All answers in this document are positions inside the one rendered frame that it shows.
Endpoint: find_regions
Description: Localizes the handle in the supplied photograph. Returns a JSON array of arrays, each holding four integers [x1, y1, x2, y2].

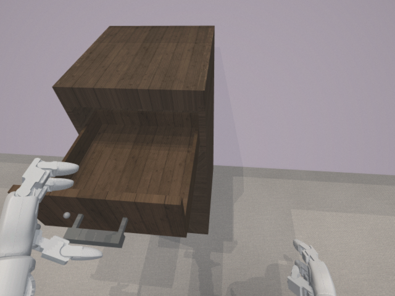
[[63, 214, 128, 248]]

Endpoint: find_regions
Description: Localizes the robot right hand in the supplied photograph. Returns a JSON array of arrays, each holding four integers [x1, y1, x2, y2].
[[288, 239, 336, 296]]

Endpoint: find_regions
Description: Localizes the robot left forearm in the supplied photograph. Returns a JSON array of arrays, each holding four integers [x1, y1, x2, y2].
[[0, 256, 36, 296]]

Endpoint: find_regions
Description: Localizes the drawer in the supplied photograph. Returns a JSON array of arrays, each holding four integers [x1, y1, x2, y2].
[[8, 109, 200, 237]]

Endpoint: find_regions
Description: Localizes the cabinet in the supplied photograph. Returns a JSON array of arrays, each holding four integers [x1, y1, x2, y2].
[[52, 26, 215, 234]]

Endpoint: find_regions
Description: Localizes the robot left hand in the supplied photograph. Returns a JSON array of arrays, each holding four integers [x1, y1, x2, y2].
[[0, 158, 103, 265]]

